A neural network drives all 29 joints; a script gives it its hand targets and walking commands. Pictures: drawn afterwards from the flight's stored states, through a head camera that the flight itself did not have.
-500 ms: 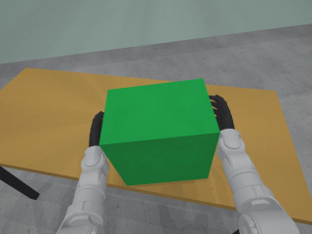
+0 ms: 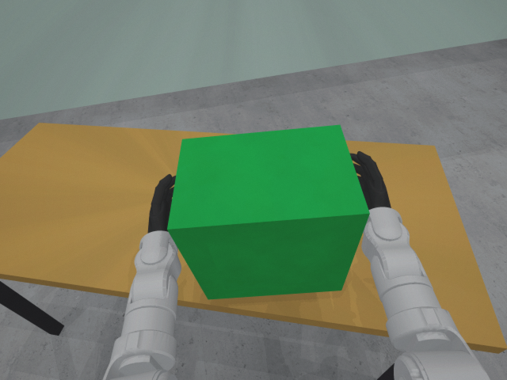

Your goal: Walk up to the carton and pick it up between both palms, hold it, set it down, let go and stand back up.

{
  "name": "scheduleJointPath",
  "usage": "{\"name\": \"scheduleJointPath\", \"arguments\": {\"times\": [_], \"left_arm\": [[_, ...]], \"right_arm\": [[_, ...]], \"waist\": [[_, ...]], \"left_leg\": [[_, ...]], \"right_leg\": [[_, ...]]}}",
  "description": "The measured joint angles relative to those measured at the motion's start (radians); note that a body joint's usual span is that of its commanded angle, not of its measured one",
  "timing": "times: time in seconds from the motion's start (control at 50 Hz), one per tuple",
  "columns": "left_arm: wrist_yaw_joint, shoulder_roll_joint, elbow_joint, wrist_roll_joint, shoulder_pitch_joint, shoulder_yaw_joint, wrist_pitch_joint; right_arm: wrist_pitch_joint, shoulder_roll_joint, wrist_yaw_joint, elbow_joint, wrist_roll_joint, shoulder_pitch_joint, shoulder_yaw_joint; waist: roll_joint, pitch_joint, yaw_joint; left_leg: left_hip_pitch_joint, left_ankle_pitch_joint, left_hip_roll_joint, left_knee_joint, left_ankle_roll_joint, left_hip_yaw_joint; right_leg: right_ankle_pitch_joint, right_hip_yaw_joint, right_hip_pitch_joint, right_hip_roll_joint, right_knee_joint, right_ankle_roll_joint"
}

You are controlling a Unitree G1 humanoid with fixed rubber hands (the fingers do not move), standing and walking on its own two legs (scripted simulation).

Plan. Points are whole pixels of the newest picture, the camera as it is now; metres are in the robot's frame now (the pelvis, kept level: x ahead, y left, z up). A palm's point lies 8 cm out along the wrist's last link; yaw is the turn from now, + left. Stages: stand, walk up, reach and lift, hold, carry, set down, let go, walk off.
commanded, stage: reach and lift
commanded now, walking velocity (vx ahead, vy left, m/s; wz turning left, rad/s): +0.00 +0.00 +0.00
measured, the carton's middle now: (267, 220) +0.38 +0.02 +0.05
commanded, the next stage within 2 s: hold in 1.28 s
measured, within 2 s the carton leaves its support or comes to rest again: neither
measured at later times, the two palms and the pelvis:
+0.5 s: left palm (167, 220) +0.33 +0.17 +0.12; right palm (397, 212) +0.34 -0.17 +0.12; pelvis +0.00 +0.00 +0.00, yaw -1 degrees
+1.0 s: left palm (154, 199) +0.33 +0.18 +0.16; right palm (404, 188) +0.34 -0.17 +0.17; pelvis -0.02 +0.01 +0.00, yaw +0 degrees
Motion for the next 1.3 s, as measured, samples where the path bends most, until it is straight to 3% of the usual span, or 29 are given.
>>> {"name": "scheduleJointPath", "arguments": {"times": [0.12, 0.3, 0.66, 0.88, 1.02, 1.16, 1.3], "left_arm": [[-0.005, 0.005, -0.081, -0.012, 0.048, -0.009, 0.07], [-0.013, -0.028, -0.265, -0.016, 0.135, -0.028, 0.145], [-0.014, -0.05, -0.497, 0.031, 0.106, -0.035, 0.412], [-0.046, -0.02, -0.544, 0.076, 0.01, 0.002, 0.573], [-0.104, -0.012, -0.568, 0.11, -0.032, 0.024, 0.653], [-0.153, -0.027, -0.637, 0.142, -0.035, 0.038, 0.711], [-0.164, -0.039, -0.695, 0.147, -0.019, 0.045, 0.747]], "right_arm": [[0.037, -0.006, -0.027, -0.028, 0.055, 0.027, 0.054], [0.078, -0.036, -0.056, -0.189, 0.104, 0.128, 0.119], [0.263, -0.06, -0.042, -0.341, 0.107, 0.109, 0.109], [0.385, -0.036, -0.03, -0.346, 0.087, -0.004, 0.079], [0.434, -0.023, -0.01, -0.371, 0.064, -0.036, 0.05], [0.463, -0.035, -0.012, -0.43, 0.09, -0.017, 0.055], [0.472, -0.05, -0.032, -0.471, 0.125, 0.003, 0.079]], "waist": [[-0.009, 0.021, -0.018], [-0.007, 0.056, -0.037], [-0.014, 0.11, -0.058], [-0.02, 0.122, -0.074], [-0.015, 0.124, -0.097], [-0.016, 0.155, -0.121], [-0.027, 0.19, -0.123]], "left_leg": [[0.059, -0.024, 0.002, 0.008, -0.006, -0.002], [0.112, -0.031, -0.001, 0.001, -0.003, 0.003], [0.158, 0.002, 0.006, -0.025, -0.002, 0.021], [0.166, 0.027, 0.002, -0.048, 0.002, 0.013], [0.186, 0.039, -0.01, -0.079, 0.008, 0.006], [0.243, 0.049, -0.017, -0.126, 0.012, 0.01], [0.284, 0.032, -0.016, -0.124, 0.011, 0.021]], "right_leg": [[-0.015, -0.002, 0.068, 0.002, -0.01, -0.002], [-0.023, 0.003, 0.116, -0.001, -0.01, 0.002], [-0.006, 0.022, 0.134, 0.005, 0.008, 0.0], [0.004, 0.015, 0.136, 0.001, 0.006, 0.004], [0.012, 0.007, 0.158, -0.009, -0.023, 0.012], [0.021, 0.01, 0.21, -0.015, -0.063, 0.019], [0.008, 0.021, 0.247, -0.014, -0.062, 0.02]]}}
